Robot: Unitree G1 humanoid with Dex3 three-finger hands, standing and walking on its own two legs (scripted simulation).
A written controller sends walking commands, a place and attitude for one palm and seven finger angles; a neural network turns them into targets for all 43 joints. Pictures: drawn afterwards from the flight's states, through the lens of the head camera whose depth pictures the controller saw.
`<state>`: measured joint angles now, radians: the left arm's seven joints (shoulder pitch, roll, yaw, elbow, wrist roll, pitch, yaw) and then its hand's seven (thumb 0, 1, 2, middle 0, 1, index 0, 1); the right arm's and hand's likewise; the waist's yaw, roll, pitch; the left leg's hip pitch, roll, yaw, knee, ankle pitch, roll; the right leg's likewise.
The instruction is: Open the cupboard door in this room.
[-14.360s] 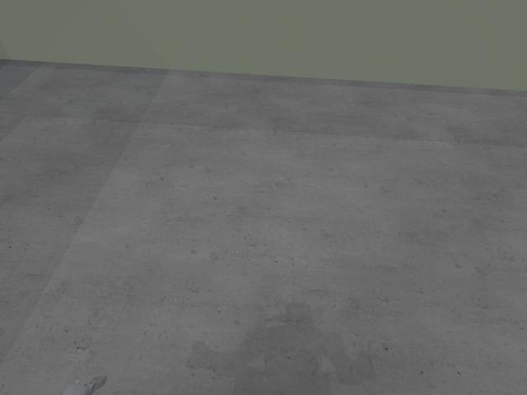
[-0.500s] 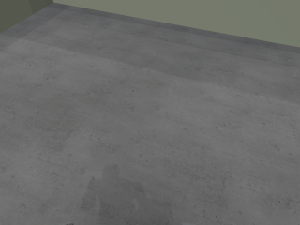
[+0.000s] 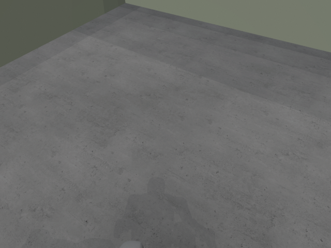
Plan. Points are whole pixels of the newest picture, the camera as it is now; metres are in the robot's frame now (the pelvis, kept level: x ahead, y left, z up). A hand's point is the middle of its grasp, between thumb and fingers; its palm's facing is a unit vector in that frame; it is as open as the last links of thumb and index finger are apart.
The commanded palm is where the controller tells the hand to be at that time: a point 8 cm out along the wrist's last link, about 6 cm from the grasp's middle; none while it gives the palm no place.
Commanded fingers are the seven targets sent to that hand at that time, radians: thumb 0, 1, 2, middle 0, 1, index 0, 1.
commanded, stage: turn or walk to find it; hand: left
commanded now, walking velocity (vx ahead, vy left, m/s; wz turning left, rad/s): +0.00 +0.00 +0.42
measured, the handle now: out of the picture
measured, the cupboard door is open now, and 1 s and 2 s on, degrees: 0 0 0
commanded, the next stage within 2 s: none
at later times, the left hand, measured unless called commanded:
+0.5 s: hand out of the picture -0.01 +0.28 -0.17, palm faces +0.23 -0.94 -0.23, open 7.4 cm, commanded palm none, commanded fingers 0.00 0.90 0.90 -0.20 -0.30 -0.20 -0.30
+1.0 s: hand out of the picture -0.06 +0.19 -0.15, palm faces +0.42 -0.87 -0.27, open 7.3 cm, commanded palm none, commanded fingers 0.00 0.90 0.90 -0.20 -0.30 -0.20 -0.30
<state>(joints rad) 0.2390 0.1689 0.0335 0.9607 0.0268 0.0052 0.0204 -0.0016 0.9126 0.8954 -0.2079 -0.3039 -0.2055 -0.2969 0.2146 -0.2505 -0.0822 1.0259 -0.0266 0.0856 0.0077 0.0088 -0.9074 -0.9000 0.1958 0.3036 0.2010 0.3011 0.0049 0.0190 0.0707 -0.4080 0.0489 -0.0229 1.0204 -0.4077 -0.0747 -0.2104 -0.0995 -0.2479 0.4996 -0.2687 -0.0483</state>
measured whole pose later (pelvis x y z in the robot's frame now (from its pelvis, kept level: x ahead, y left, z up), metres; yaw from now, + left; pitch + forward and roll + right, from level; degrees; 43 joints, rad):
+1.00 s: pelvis -0.05 -0.02 +0.00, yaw +25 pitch +0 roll +2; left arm 0.20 0.15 0.03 0.95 0.02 0.01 0.02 0.00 0.91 0.90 -0.21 -0.30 -0.21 -0.30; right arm 0.25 -0.26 -0.10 1.02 -0.03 0.08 0.01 0.01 -0.91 -0.90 0.20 0.30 0.20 0.30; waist -0.03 0.04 0.06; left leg -0.49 0.03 -0.06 1.16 -0.34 -0.07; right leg -0.19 -0.08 -0.18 0.49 -0.29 -0.04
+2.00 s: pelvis -0.07 -0.05 +0.00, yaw +51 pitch -1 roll +2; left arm 0.20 0.15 0.02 0.94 0.02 0.01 0.02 0.00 0.90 0.90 -0.21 -0.30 -0.20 -0.30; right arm 0.26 -0.26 -0.09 1.02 -0.03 0.08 0.01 0.01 -0.91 -0.90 0.20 0.30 0.20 0.30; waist -0.03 0.05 0.06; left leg -0.48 0.02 -0.06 1.18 -0.34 -0.06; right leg -0.21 -0.08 -0.18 0.49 -0.27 -0.05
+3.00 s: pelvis -0.09 -0.08 +0.00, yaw +75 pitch -1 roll +3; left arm 0.18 0.15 0.02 0.94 0.02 0.01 0.02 0.00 0.90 0.90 -0.21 -0.30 -0.20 -0.30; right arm 0.24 -0.26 -0.09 1.02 -0.03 0.07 0.01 0.01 -0.91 -0.90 0.20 0.30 0.20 0.30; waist -0.04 0.05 0.07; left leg -0.50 0.01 -0.06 1.18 -0.35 -0.06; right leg -0.19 -0.07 -0.16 0.50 -0.29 -0.04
